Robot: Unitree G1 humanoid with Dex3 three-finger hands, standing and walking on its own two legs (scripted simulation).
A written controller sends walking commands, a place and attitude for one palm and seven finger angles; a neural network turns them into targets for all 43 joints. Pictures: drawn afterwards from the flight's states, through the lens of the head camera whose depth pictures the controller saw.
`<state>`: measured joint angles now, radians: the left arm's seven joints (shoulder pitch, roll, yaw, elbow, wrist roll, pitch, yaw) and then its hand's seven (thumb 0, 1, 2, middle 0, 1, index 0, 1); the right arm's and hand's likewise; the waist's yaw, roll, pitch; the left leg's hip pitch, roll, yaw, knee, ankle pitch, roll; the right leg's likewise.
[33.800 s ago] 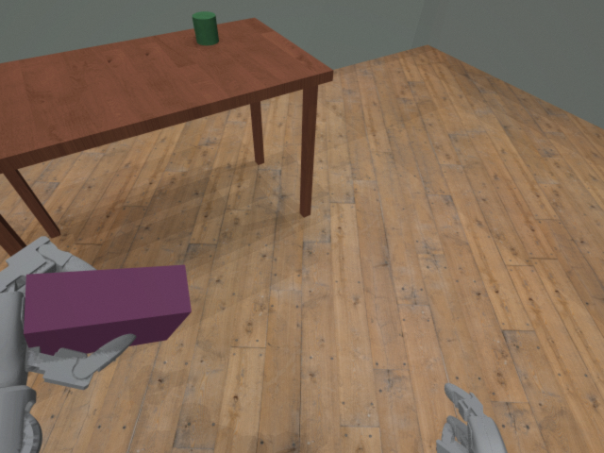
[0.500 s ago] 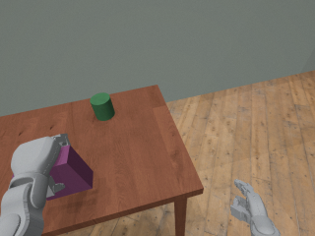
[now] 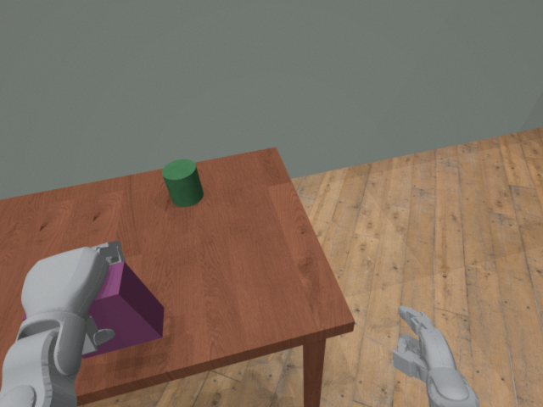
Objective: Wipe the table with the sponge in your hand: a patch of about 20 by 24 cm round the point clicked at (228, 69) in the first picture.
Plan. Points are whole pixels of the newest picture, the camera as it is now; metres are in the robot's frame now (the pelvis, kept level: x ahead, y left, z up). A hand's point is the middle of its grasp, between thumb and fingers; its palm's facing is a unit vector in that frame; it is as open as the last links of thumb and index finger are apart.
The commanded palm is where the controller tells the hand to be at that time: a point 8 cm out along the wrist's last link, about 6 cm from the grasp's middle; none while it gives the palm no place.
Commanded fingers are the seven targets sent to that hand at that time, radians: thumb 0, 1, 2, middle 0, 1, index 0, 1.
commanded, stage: bring the sponge back beside the body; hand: left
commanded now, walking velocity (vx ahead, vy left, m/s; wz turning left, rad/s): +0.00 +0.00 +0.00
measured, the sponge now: (111, 319) +0.19 +0.28 +0.06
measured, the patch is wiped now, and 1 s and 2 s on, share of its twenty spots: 1.00 1.00 1.00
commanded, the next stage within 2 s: step back with the hand held close in 0.46 s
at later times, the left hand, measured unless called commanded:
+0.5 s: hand (100, 302) +0.19 +0.27 +0.11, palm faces +0.06 -0.11 -0.99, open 9.4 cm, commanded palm +0.16 +0.27 +0.18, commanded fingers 0.00 0.10 1.30 -1.20 -1.60 -1.20 -1.60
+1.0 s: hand (95, 280) +0.20 +0.27 +0.14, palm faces +0.33 -0.84 -0.43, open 9.4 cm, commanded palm +0.15 +0.30 +0.17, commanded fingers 0.00 0.10 1.30 -1.20 -1.60 -1.20 -1.60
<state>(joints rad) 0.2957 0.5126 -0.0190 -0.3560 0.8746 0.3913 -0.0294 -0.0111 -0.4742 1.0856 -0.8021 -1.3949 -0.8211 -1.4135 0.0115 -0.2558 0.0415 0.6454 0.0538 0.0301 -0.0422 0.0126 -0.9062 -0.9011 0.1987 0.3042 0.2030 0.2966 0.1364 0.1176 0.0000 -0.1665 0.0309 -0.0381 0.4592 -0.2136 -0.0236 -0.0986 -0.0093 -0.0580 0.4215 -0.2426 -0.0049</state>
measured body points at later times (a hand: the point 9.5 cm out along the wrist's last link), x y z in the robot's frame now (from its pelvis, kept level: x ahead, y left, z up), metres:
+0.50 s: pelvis +0.00 -0.01 +0.00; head -0.03 -0.05 +0.45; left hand +0.18 +0.27 +0.16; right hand +0.25 -0.21 -0.07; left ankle +0.03 +0.14 -0.74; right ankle +0.00 -0.12 -0.74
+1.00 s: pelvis -0.02 +0.02 -0.02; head +0.00 +0.04 +0.43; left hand +0.18 +0.31 +0.17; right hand +0.12 -0.24 -0.10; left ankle +0.03 +0.14 -0.74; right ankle +0.00 -0.12 -0.74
